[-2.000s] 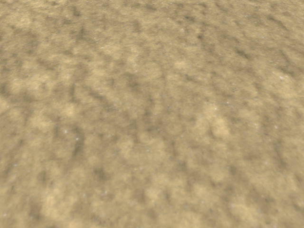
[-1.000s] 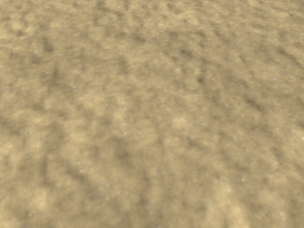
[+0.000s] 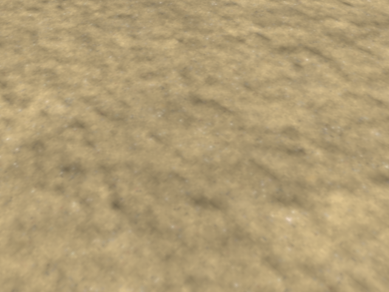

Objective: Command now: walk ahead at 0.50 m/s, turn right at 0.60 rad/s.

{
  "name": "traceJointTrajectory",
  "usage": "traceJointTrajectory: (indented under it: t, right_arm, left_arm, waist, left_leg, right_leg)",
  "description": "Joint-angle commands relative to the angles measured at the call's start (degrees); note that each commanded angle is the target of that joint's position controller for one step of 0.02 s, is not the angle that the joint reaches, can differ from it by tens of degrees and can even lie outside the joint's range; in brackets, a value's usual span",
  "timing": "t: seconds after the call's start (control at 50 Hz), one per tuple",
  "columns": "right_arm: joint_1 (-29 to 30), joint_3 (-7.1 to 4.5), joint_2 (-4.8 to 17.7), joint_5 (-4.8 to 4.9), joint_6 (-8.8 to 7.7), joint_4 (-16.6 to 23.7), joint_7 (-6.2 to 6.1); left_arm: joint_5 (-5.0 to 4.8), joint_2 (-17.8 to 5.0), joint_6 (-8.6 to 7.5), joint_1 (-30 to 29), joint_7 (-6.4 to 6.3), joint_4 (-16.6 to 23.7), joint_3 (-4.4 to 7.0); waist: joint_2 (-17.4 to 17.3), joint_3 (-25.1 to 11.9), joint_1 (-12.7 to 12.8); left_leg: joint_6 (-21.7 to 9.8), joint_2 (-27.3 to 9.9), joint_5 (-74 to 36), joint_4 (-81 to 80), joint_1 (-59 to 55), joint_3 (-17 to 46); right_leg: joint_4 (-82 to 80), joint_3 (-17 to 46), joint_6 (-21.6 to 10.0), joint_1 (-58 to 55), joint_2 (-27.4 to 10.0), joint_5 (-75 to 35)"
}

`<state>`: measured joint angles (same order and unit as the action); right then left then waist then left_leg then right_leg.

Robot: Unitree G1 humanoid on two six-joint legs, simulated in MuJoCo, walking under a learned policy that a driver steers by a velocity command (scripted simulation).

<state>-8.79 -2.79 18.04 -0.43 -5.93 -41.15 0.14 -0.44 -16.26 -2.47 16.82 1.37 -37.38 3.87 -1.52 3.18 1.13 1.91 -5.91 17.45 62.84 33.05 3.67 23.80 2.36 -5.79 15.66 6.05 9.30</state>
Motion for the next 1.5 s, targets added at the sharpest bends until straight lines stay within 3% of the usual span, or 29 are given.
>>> traceJointTrajectory:
  t: [0.02,0.1,0.16,0.26,0.28,0.3,0.32,0.34,0.36,0.42,0.5,0.58,0.66,0.72,0.74,0.76,0.78,0.8,0.84,0.92,1.1,1.16,1.18,1.2,1.22,1.24,1.3,1.38,1.5]
  right_arm:
    - [-1.1,-1.25,4.3,-0.67,0.43,3.1,-0.33]
    - [8.2,-0.19,2.1,-0.11,0.07,5.1,0.36]
    - [11.3,-0.65,3.6,0.83,-0.53,6.3,1.07]
    - [1.8,-2.94,7.0,0.76,-1.53,4.5,1.01]
    - [-5.5,-3.77,9.5,-0.29,-1.82,3.9,0.57]
    - [-11.7,-5.00,14.8,-1.34,-1.20,2.4,0.44]
    - [-12.5,-4.46,11.3,0.19,-0.85,2.0,0.98]
    - [-9.9,-3.32,7.0,0.50,-0.55,2.8,0.75]
    - [-7.1,-2.74,5.5,0.12,-0.09,3.1,0.55]
    - [-3.2,-1.80,2.9,-0.53,-0.01,2.2,0.10]
    - [-2.3,-2.94,6.0,-0.18,-0.16,0.3,-0.29]
    - [-0.7,-3.27,7.4,0.55,1.69,-0.6,-1.35]
    - [-1.6,-3.84,9.3,2.07,2.74,-1.8,-1.43]
    - [0.0,-4.28,9.8,3.46,3.36,-1.4,-1.54]
    - [-2.6,-3.68,7.9,2.73,3.30,-1.7,-1.31]
    - [-4.4,-1.84,2.6,-1.16,3.31,0.3,-0.93]
    - [-7.8,-1.06,3.6,-1.10,3.21,1.4,-0.32]
    - [-4.1,-2.18,8.0,0.35,3.41,0.7,-0.03]
    - [-0.5,-1.98,6.7,0.36,4.05,0.9,-0.89]
    - [-1.5,-1.82,5.5,-0.05,5.52,0.7,-1.49]
    - [2.1,-1.61,4.3,0.45,5.40,2.5,-0.84]
    - [-2.2,-2.33,4.6,0.32,4.76,1.6,-0.17]
    - [-4.1,-3.30,8.1,-0.63,4.87,1.6,-0.42]
    - [-3.2,-4.49,13.4,-2.23,5.41,1.4,-0.62]
    - [-0.6,-3.99,10.8,-3.05,5.05,3.3,-0.79]
    - [2.9,-3.08,7.8,-2.49,4.92,4.6,-1.37]
    - [5.3,-2.06,4.5,-0.11,5.23,5.4,-2.25]
    - [-0.3,-2.62,6.0,-0.65,6.37,4.3,-2.71]
    - [-0.6,-3.71,9.5,1.10,6.79,3.1,-1.22]
  left_arm:
    - [-0.04,-9.1,-1.36,-2.5,-1.31,3.9,2.49]
    - [-0.70,-9.9,-0.68,0.8,-2.17,2.0,2.73]
    - [-1.15,-10.1,-0.38,3.4,-2.27,0.5,2.88]
    - [-0.82,-7.3,0.32,2.6,-2.40,0.3,2.24]
    - [-0.28,-3.8,0.15,2.9,-2.14,1.0,0.94]
    - [-1.51,-0.2,-0.32,10.1,-2.22,2.6,-0.18]
    - [-2.22,-5.3,-0.51,10.9,-2.40,2.1,0.42]
    - [-2.02,-9.2,-0.17,5.4,-2.44,1.9,1.53]
    - [-1.27,-9.6,0.22,1.4,-2.52,2.5,1.74]
    - [-1.15,-6.8,0.85,-0.8,-1.87,3.4,1.91]
    - [-0.29,-3.7,2.05,-2.5,-2.03,4.8,1.23]
    - [-0.25,-2.7,2.11,-6.5,-0.58,5.4,0.78]
    - [-0.24,-4.4,2.50,-10.4,1.17,7.3,1.67]
    - [0.14,-7.5,2.77,-3.9,1.27,6.4,3.61]
    - [0.27,-10.6,2.73,1.7,0.31,4.9,4.99]
    - [0.28,-16.2,2.86,3.8,-1.25,5.6,5.82]
    - [1.44,-17.6,2.18,0.1,-0.96,8.4,5.17]
    - [0.84,-13.1,1.83,-1.5,-0.36,9.0,4.22]
    - [-0.35,-10.1,1.70,-5.3,-0.62,8.0,3.23]
    - [0.87,-10.4,2.75,-9.1,-1.86,8.5,3.24]
    - [0.27,-10.6,4.42,-8.7,-2.77,7.7,3.56]
    - [-0.77,-9.9,5.12,-9.2,-2.97,7.6,3.31]
    - [-0.74,-7.6,5.16,-7.2,-3.08,7.4,2.68]
    - [-1.22,-6.6,4.77,-7.6,-3.12,9.3,2.60]
    - [0.15,-11.2,3.98,-6.5,-3.04,8.4,3.98]
    - [-0.20,-13.0,4.10,-5.1,-2.77,6.8,4.90]
    - [-0.33,-9.0,5.80,-2.5,-3.01,4.1,4.17]
    - [-0.95,-6.1,5.64,-9.1,-2.71,7.1,2.70]
    - [-0.31,-5.3,5.40,-8.2,-1.77,6.8,1.58]
  waist:
    - [3.9,-4.6,-2.1]
    - [5.7,-3.0,1.6]
    - [6.5,-2.8,2.8]
    - [8.8,-5.8,-2.9]
    - [4.1,-12.5,-6.0]
    - [-13.1,-20.4,-3.9]
    - [-15.0,-19.4,-4.4]
    - [-8.4,-12.0,-5.9]
    - [-4.5,-7.6,-5.4]
    - [-5.7,-1.9,-2.5]
    - [-4.5,-2.6,-1.1]
    - [-4.5,-4.5,-2.3]
    - [-4.4,-4.6,-2.9]
    - [-3.1,-7.5,1.5]
    - [1.3,-10.5,3.6]
    - [15.8,-14.6,1.6]
    - [18.9,-24.5,-0.8]
    - [9.2,-23.5,2.3]
    - [3.0,-14.1,-0.1]
    - [7.0,-11.5,-2.9]
    - [10.3,-10.4,-0.5]
    - [10.2,-9.8,-3.0]
    - [4.2,-10.2,-2.5]
    - [-13.9,-6.4,-0.5]
    - [-13.4,-6.2,-1.1]
    - [-8.9,-5.8,0.4]
    - [-5.7,-3.9,0.6]
    - [-7.9,-4.6,-3.8]
    - [-10.3,-7.4,-3.9]
  left_leg:
    - [2.3,0.0,-6.6,-7.1,2.4,-0.6]
    - [2.6,3.6,-20.6,-25.1,-2.3,-0.9]
    - [1.9,5.0,-21.9,-30.9,-5.1,0.5]
    - [-2.8,5.1,-13.2,-36.8,-18.8,0.2]
    - [-6.2,-2.5,-11.0,-36.1,-31.8,7.0]
    - [-15.4,-16.1,0.6,-41.0,-51.0,31.8]
    - [-16.9,-19.2,15.6,-45.4,-51.6,44.2]
    - [-14.4,-16.6,17.3,-46.6,-45.3,36.1]
    - [-12.4,-14.0,10.3,-46.7,-38.6,27.3]
    - [-11.0,-8.6,-7.9,-50.2,-26.6,12.1]
    - [-13.1,-9.3,-38.5,-49.3,-25.9,0.8]
    - [-11.4,-7.4,-39.3,-48.7,-26.0,-8.2]
    - [-10.0,-9.0,-37.4,-44.7,-29.8,-10.1]
    - [-7.4,-7.8,-43.7,-30.8,-30.1,-12.2]
    - [-4.5,-4.0,-37.2,-19.5,-25.1,-13.8]
    - [-0.5,1.5,4.1,-0.7,-8.4,-14.4]
    - [1.6,9.2,24.7,14.9,3.5,-3.9]
    - [1.2,6.1,19.3,16.1,5.4,1.8]
    - [0.7,3.0,11.4,9.1,5.5,1.4]
    - [2.1,4.7,6.7,-2.4,-3.6,-0.1]
    - [1.5,7.4,2.4,-21.5,-10.5,1.3]
    - [-1.3,7.1,-4.8,-37.1,-19.6,0.0]
    - [-4.5,-1.8,-5.2,-42.1,-25.5,6.9]
    - [-12.8,-13.4,-10.1,-46.9,-25.3,21.6]
    - [-17.6,-18.5,-13.5,-48.0,-21.6,27.0]
    - [-16.0,-15.8,-14.9,-46.7,-20.4,21.2]
    - [-12.0,-8.8,-17.3,-44.8,-22.0,8.8]
    - [-13.8,-8.4,-20.5,-44.7,-29.4,4.1]
    - [-14.7,-10.6,-27.7,-41.8,-27.9,2.5]
  right_leg:
    - [-10.8,14.2,-11.2,-1.8,-13.7,-14.9]
    - [-9.6,12.0,-7.7,0.6,-10.6,-6.7]
    - [-7.1,16.0,-6.8,-1.6,-12.3,-2.0]
    - [5.1,20.8,-3.0,-4.5,-11.2,-2.6]
    - [19.0,16.9,-0.9,0.5,-7.7,1.5]
    - [38.7,8.1,3.5,19.7,0.6,21.6]
    - [48.6,8.3,4.5,29.2,-3.2,24.7]
    - [51.9,8.3,5.0,31.4,-5.7,19.3]
    - [51.4,6.2,5.3,30.1,-7.6,15.0]
    - [45.1,4.9,5.5,24.0,-11.0,9.3]
    - [36.3,2.0,7.8,23.2,-10.7,6.9]
    - [22.2,-1.6,7.5,16.6,-10.0,-6.6]
    - [13.5,-3.2,5.1,12.9,-8.8,-5.7]
    - [5.0,-6.0,1.3,2.7,-4.9,-4.7]
    - [0.7,-4.0,-1.2,-7.4,-4.3,-15.6]
    - [4.1,15.1,-7.0,-21.6,-18.5,-43.9]
    - [0.8,36.9,-20.4,-29.1,-29.8,-37.4]
    - [-1.4,31.2,-17.7,-25.7,-26.3,-30.5]
    - [-2.4,21.2,-10.8,-14.8,-19.8,-20.5]
    - [-4.7,17.3,-9.2,-1.8,-15.3,-18.4]
    - [-4.3,24.5,-6.5,0.9,-13.0,1.7]
    - [-0.6,25.1,-3.2,3.2,-10.3,3.2]
    - [6.6,21.0,0.1,8.6,-6.5,11.9]
    - [18.7,7.3,3.7,20.3,3.4,22.8]
    - [33.2,7.4,6.3,20.7,0.5,24.9]
    - [39.6,7.8,7.0,19.7,-0.8,21.2]
    - [48.0,5.0,9.9,21.1,-2.1,14.0]
    - [37.4,1.1,11.9,22.1,-4.9,12.3]
    - [16.1,-3.3,9.8,6.5,-5.3,14.1]
